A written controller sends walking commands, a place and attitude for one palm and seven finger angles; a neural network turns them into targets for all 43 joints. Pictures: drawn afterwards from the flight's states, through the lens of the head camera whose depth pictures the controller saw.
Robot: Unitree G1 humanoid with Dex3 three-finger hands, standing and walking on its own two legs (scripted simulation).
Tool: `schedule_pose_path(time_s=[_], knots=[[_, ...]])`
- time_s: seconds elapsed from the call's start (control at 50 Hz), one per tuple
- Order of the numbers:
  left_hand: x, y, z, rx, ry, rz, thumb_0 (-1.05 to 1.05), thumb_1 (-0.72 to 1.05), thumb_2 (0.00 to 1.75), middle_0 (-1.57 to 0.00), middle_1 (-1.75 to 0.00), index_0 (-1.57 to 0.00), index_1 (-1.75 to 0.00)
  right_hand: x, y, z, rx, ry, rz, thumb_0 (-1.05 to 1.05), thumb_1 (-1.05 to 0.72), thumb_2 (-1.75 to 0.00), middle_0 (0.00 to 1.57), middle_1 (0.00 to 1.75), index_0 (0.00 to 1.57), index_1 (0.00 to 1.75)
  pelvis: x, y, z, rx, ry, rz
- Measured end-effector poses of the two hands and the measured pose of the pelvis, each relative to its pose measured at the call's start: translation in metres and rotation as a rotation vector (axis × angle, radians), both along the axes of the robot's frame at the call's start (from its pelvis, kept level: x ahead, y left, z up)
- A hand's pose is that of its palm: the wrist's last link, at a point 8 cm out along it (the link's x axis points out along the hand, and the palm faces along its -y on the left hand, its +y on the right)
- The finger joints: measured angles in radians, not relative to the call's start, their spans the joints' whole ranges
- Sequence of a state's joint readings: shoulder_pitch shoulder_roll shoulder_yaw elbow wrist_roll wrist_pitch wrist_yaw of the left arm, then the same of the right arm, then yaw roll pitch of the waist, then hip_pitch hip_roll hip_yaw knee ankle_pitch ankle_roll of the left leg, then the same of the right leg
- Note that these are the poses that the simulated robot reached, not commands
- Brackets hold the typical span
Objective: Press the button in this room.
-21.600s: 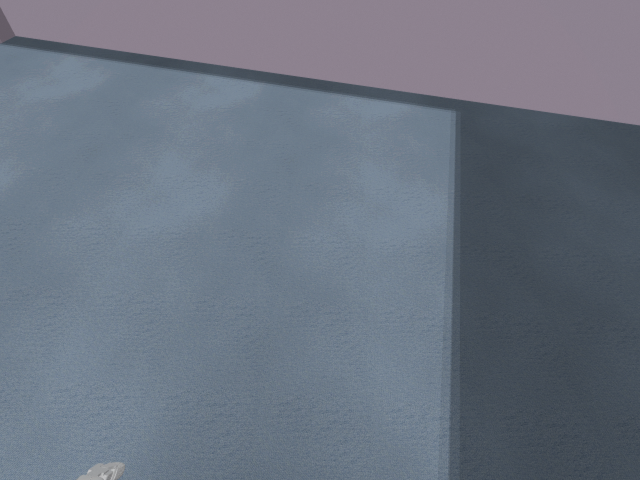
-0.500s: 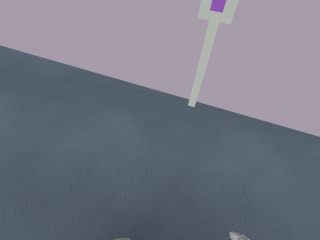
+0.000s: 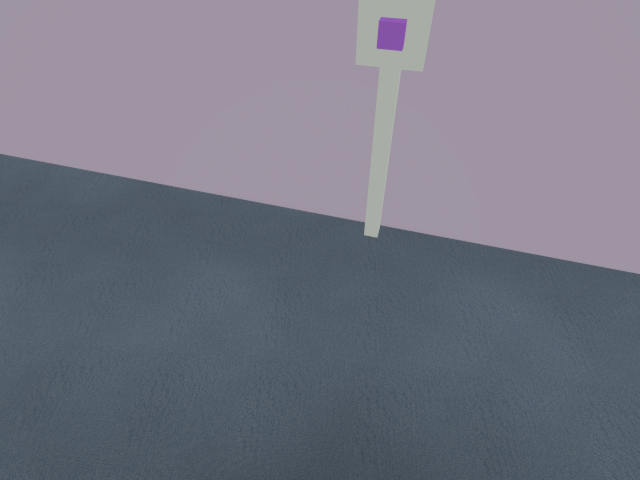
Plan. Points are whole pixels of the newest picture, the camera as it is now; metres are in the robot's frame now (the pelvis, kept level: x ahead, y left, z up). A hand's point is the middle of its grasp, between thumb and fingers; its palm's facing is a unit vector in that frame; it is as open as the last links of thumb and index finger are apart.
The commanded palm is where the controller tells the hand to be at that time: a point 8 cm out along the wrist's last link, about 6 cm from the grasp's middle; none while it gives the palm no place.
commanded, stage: stand and wait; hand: left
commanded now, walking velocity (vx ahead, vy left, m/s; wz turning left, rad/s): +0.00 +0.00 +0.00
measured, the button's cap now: (391, 33) +1.17 -0.15 +0.08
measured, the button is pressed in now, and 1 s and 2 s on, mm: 0 0 0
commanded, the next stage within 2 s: look at it before walking up in 0.46 s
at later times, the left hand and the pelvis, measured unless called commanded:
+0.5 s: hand out of the picture -0.03 +0.14 -0.18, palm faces +0.07 -0.99 -0.15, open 7.3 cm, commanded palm none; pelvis +0.00 -0.01 +0.00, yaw +1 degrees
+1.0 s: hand out of the picture -0.01 +0.19 -0.18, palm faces +0.03 -0.98 -0.19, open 7.3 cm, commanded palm none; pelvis -0.01 +0.02 +0.00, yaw +0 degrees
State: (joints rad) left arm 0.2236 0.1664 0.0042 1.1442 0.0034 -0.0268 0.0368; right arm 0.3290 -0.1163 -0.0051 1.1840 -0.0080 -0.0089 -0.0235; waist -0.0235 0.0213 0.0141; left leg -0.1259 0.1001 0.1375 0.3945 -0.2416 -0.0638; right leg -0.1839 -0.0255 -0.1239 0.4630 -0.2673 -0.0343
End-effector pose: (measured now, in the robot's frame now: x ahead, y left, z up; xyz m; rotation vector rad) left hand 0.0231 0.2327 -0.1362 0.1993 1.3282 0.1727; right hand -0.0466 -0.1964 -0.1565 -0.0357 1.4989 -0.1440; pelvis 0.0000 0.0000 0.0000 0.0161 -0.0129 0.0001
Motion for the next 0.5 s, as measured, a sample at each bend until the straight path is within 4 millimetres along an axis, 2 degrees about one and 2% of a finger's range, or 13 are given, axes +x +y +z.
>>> schedule_pose_path(time_s=[0.1,0.34,0.5], knots=[[-0.009,-0.01,-0.001,-0.002,0.02,0.023,0.01,0.94,0.9,-0.2,-0.3,-0.2,-0.3,0.007,-0.006,0.0,0.003,0.002,0.01,0.0,-0.91,-0.9,0.2,0.3,0.2,0.3,0.003,-0.008,0.0,-0.003,-0.004,0.007],[-0.049,-0.04,-0.008,-0.067,0.103,0.069,0.0,0.92,0.9,-0.2,-0.3,-0.2,-0.3,0.037,-0.028,0.004,-0.045,-0.059,0.047,0.0,-0.91,-0.9,0.2,0.3,0.2,0.3,0.001,-0.015,0.0,-0.011,-0.009,0.017],[-0.061,-0.046,-0.011,-0.1,0.117,0.08,0.0,0.91,0.9,-0.2,-0.3,-0.2,-0.3,0.04,-0.029,0.008,-0.066,-0.076,0.058,0.0,-0.91,-0.9,0.2,0.3,0.2,0.3,-0.003,-0.011,0.001,-0.015,-0.012,0.02]])
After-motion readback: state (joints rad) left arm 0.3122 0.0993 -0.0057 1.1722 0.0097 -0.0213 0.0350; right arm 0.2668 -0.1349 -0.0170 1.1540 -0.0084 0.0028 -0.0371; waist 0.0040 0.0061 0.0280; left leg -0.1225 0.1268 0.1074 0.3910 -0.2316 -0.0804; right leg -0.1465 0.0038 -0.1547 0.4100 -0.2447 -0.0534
